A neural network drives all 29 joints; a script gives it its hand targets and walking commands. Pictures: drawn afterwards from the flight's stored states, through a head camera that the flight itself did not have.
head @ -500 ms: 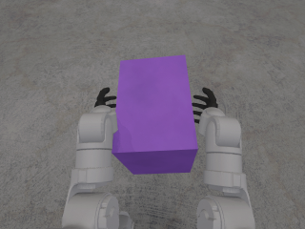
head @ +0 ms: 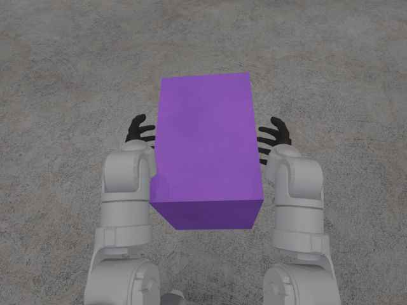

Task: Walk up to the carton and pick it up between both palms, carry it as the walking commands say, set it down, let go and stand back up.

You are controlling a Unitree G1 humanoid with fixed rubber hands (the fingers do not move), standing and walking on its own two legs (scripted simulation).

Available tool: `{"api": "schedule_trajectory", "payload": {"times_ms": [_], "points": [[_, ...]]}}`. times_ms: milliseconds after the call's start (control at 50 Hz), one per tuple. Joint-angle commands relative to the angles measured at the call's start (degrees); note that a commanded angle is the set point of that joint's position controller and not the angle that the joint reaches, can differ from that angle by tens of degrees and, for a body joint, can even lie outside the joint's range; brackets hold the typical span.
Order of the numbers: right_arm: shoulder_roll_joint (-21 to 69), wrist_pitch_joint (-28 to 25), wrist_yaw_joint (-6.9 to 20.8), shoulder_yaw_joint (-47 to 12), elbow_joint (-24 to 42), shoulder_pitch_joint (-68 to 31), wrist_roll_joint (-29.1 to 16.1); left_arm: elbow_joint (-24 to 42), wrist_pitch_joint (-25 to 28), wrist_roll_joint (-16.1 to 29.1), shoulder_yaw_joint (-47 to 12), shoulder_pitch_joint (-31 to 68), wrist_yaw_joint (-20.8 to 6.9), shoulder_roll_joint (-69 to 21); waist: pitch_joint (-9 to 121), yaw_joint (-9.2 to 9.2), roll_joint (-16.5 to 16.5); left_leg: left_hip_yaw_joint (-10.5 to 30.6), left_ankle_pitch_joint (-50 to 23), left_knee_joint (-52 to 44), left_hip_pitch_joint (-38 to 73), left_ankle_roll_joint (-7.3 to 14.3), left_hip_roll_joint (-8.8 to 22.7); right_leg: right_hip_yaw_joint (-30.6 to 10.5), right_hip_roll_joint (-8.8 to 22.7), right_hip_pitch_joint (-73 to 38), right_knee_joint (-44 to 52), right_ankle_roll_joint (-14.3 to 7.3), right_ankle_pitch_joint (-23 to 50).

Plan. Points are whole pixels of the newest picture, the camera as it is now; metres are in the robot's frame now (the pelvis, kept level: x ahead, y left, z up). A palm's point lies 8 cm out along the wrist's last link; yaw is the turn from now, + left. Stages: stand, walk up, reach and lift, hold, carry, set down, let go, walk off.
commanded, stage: carry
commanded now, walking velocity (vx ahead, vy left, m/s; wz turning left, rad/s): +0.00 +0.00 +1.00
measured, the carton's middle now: (209, 158) +0.41 -0.01 +0.02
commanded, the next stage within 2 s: none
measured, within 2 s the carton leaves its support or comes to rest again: neither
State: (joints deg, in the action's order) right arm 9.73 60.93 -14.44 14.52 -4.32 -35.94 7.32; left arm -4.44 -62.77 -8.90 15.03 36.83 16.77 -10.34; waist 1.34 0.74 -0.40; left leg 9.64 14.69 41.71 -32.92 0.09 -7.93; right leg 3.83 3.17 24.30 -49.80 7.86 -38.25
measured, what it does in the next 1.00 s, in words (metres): steps to the left, turning left: right foot, then left foot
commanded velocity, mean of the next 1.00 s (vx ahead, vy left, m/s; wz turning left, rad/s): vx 0.00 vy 0.00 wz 1.00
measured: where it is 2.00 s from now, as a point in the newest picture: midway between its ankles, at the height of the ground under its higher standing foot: outside the picture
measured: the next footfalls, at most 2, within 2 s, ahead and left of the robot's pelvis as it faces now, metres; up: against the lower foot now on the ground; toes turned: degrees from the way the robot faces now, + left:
right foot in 0.02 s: +0.00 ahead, -0.11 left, +0.00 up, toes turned -3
left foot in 0.36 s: +0.15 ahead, +0.25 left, +0.00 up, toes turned +13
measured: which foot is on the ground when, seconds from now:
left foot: down 0.00-0.04, up 0.06-0.34, down 0.36-0.60, up 0.62-0.90, down 0.92-1.00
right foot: up 0.00-0.00, down 0.02-0.34, up 0.36-0.54, down 0.56-0.92, up 0.94-1.00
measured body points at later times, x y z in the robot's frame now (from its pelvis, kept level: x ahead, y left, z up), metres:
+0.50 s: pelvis +0.11 +0.12 +0.00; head +0.15 +0.13 +0.45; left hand +0.38 +0.40 +0.09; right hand +0.50 +0.15 +0.09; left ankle +0.11 +0.24 -0.71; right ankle +0.09 -0.04 -0.67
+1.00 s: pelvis +0.13 +0.26 -0.02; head +0.14 +0.29 +0.43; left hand +0.25 +0.63 +0.08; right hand +0.46 +0.47 +0.09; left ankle +0.05 +0.37 -0.71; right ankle +0.18 +0.05 -0.66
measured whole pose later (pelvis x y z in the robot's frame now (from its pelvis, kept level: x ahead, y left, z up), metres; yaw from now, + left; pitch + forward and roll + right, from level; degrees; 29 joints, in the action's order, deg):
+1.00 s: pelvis +0.13 +0.26 -0.02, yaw +53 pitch +4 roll +2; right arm 9.3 61.5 -14.8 13.4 -3.8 -35.1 7.1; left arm -4.6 -61.4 -8.9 15.2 37.2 17.0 -10.6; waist 0.5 1.1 3.5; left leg 8.4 21.3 49.7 -31.9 0.1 -6.4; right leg 5.4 13.7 20.8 -64.1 9.1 -41.0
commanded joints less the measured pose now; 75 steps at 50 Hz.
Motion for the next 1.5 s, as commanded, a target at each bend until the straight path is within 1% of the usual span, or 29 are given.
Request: {"api": "schedule_trajectory", "payload": {"times_ms": [0,40,60,160,280,300,340,360,520,540,580,600,660,740,840,860,880,900,920,940,1040,1100,1140,1160,1320,1380,1400,1440,1480], "points": [[50.8,-2.8,5.9,-34.9,10.5,-48.4,-21.3,10.6,6.1,20.2,-30.7,41.5,-7.1,-51.3,41.5,-1.99,-1.3,10.0,-41.0,2.3,11.8,1.6,8.0,-6.3,10.2,-28.7,22.9,-3.5,32.7],[53.7,-1.8,5.7,-37.3,12.0,-36.3,-20.4,11.0,6.0,19.7,-30.9,29.2,-8.3,-51.6,32.3,-0.77,27.1,-7.2,22.8,19.0,-18.9,-2.3,1.2,-15.5,31.5,-45.7,16.8,-14.1,80.8],[52.1,-1.9,5.9,-38.7,14.3,-43.3,-21.9,8.7,5.8,18.4,-29.6,29.4,-8.5,-50.1,29.3,-0.97,26.3,-8.1,22.2,23.4,-19.3,-2.3,6.1,-10.3,30.2,-43.9,12.8,-15.1,90.0],[50.6,0.2,4.9,-35.8,3.9,-40.5,-19.2,5.9,4.1,17.5,-27.6,33.0,-7.9,-44.6,21.0,-1.27,13.9,-13.2,7.1,17.3,-13.5,-1.3,3.2,3.6,20.0,-35.1,13.4,-8.0,74.1],[48.1,1.2,4.3,-33.5,1.4,-46.9,-19.0,3.7,3.1,17.5,-28.2,40.5,-7.0,-44.8,26.1,0.99,16.6,-20.4,2.0,-4.8,10.0,-0.1,-1.7,13.6,16.8,-26.3,-2.3,-4.3,71.6],[47.7,0.7,4.5,-33.0,1.7,-43.7,-19.0,3.7,3.0,17.1,-28.4,40.0,-6.9,-44.2,29.0,3.90,10.1,-10.9,-9.6,-13.1,22.1,2.7,0.1,13.3,14.4,-18.1,-13.7,-1.1,63.9],[47.5,0.7,4.2,-31.0,-1.3,-44.3,-18.5,2.1,2.8,16.6,-28.8,41.0,-7.1,-45.1,28.4,1.07,-15.3,25.4,-80.6,-7.5,42.0,11.0,15.4,5.5,0.0,12.6,-28.8,4.0,-5.7],[48.8,0.6,5.1,-31.3,1.2,-39.1,-18.8,4.3,2.9,17.3,-30.4,36.2,-7.5,-46.4,32.9,1.04,-14.2,29.2,-87.9,-4.7,47.2,14.9,14.9,-1.7,-0.4,13.5,-25.9,3.2,-8.4],[51.7,-2.6,6.1,-34.4,10.1,-40.3,-20.8,13.0,6.0,21.1,-33.0,40.9,-7.1,-52.0,42.1,0.33,-13.2,20.8,-64.4,-0.7,29.5,6.5,10.8,-3.9,1.8,-9.2,13.5,-0.6,12.9],[50.6,-2.8,5.9,-35.4,11.8,-42.5,-21.2,10.6,5.9,19.8,-31.8,37.5,-7.1,-51.5,39.6,-1.03,-7.1,15.8,-51.6,2.6,17.6,3.9,8.3,-4.0,5.1,-20.0,21.4,-2.8,23.6],[52.5,-2.4,5.8,-38.0,14.1,-41.2,-21.2,10.9,6.2,19.6,-30.8,32.6,-8.0,-50.9,34.8,-0.91,24.4,-2.9,21.2,21.9,-15.4,-2.2,-0.9,-18.0,29.4,-44.2,18.1,-12.8,73.8],[52.3,-1.9,5.7,-39.2,14.2,-41.2,-21.9,7.1,5.7,18.6,-29.9,27.9,-8.3,-51.5,32.8,-0.79,26.2,-4.7,25.3,29.9,-17.4,-2.5,4.2,-15.3,31.1,-42.9,12.2,-17.6,91.3],[49.7,-0.9,5.3,-37.5,8.8,-43.4,-20.5,2.5,4.8,16.8,-27.6,31.8,-8.5,-46.6,24.6,-0.19,17.3,-6.4,13.4,28.5,-15.0,-1.4,5.7,-2.8,24.4,-35.2,13.9,-10.1,76.7],[50.8,-0.1,5.4,-36.5,5.7,-41.2,-20.0,5.5,4.1,17.3,-28.8,33.7,-8.2,-46.4,23.2,-0.97,11.7,-12.0,7.8,17.8,-8.2,-2.0,3.1,5.4,20.0,-30.8,12.4,-7.8,67.4],[47.8,0.9,4.9,-33.4,1.8,-43.0,-18.5,1.1,3.0,15.9,-28.3,36.5,-7.7,-45.0,24.1,0.52,17.3,-17.5,8.1,3.8,6.7,-1.4,0.2,12.8,19.9,-23.5,3.4,-5.3,63.5],[47.7,0.4,5.0,-32.9,2.0,-44.4,-19.0,1.6,3.3,16.0,-28.3,40.7,-7.5,-44.7,27.2,2.33,15.5,-13.2,4.7,-3.3,13.8,1.1,0.3,12.6,19.0,-20.5,-4.8,-3.3,64.5],[46.4,0.1,4.9,-32.1,0.8,-44.3,-18.4,-1.4,2.9,14.8,-27.6,39.7,-7.2,-43.2,30.1,4.07,4.3,1.3,-17.3,-10.0,25.1,3.8,3.8,9.8,15.0,-10.4,-15.9,0.4,48.0],[45.3,-0.4,4.8,-32.0,1.9,-47.4,-18.8,-1.9,3.0,14.3,-28.0,38.8,-7.6,-44.7,28.8,1.27,-10.2,19.9,-59.0,-8.0,32.7,7.6,12.8,7.6,5.9,4.3,-21.4,3.9,4.3],[45.3,0.0,4.9,-30.9,-0.3,-44.9,-18.2,-4.1,2.8,14.3,-28.0,39.2,-7.6,-44.8,26.7,0.54,-16.1,32.2,-86.3,-6.3,36.0,10.2,16.7,3.3,0.5,12.5,-27.1,5.1,-10.0],[47.9,-0.3,6.0,-32.1,3.0,-40.7,-19.4,1.9,3.7,16.6,-30.9,38.2,-7.9,-47.6,30.3,1.02,-14.3,31.1,-89.2,-3.1,41.1,12.4,15.0,-1.4,1.0,13.6,-21.7,4.5,-11.1],[48.8,-3.6,6.6,-32.6,12.5,-42.9,-21.4,11.0,5.8,20.5,-35.1,43.6,-7.6,-52.0,41.6,1.47,-19.6,25.5,-78.7,3.0,44.2,9.5,12.1,-4.3,-0.9,8.7,2.9,2.1,3.1],[48.5,-3.8,6.4,-35.3,13.7,-47.7,-22.1,8.3,6.3,19.3,-32.3,41.1,-7.3,-51.0,39.8,-0.64,-6.3,16.4,-51.8,6.5,19.3,4.1,8.0,-4.6,5.9,-17.0,21.7,-2.8,22.0],[49.5,-3.6,6.1,-36.4,14.7,-47.3,-21.7,6.7,6.5,19.2,-31.4,37.3,-8.0,-51.2,35.8,-0.99,20.6,-2.3,21.4,24.4,-15.3,-2.3,0.4,-15.5,27.1,-45.1,16.0,-13.7,77.7],[49.8,-3.2,6.2,-38.1,15.6,-45.4,-22.7,4.8,6.3,17.8,-30.9,31.2,-8.1,-51.2,35.7,-0.97,26.0,-4.3,24.8,31.0,-15.4,-2.1,4.3,-14.6,30.8,-45.2,10.6,-17.6,96.5],[46.2,-1.4,5.4,-34.4,4.5,-42.6,-19.1,0.8,4.3,15.1,-28.8,35.4,-7.5,-44.3,23.4,-0.31,10.7,-14.0,8.3,8.9,-0.1,-1.1,3.0,9.1,19.2,-27.3,8.8,-5.9,66.2],[45.3,-0.9,5.2,-32.9,1.9,-42.6,-18.5,0.1,3.7,14.9,-29.2,39.7,-6.9,-43.4,27.4,2.40,14.0,-11.6,7.9,-2.6,14.8,1.2,1.1,10.6,18.9,-19.9,-4.9,-3.1,64.8],[46.0,-0.9,5.3,-33.0,1.8,-42.6,-18.5,0.6,3.6,14.7,-28.9,40.5,-7.0,-42.2,29.0,3.84,8.1,-3.1,-14.6,-8.4,23.5,2.4,3.1,10.3,15.1,-12.3,-14.6,0.4,52.3],[43.7,-1.6,5.0,-32.4,1.6,-49.0,-18.7,-4.3,3.8,14.0,-28.4,42.0,-7.5,-43.7,29.4,0.68,-14.5,27.1,-80.3,-4.1,37.6,9.7,16.6,5.3,1.3,11.6,-25.7,4.8,-8.1],[45.4,-1.5,5.8,-33.0,5.4,-43.5,-19.8,-3.8,3.6,15.5,-29.9,35.9,-7.8,-47.5,28.0,1.18,-12.3,26.2,-81.6,-1.1,38.1,11.5,15.2,-0.1,1.2,13.3,-12.2,4.4,-10.8]]}}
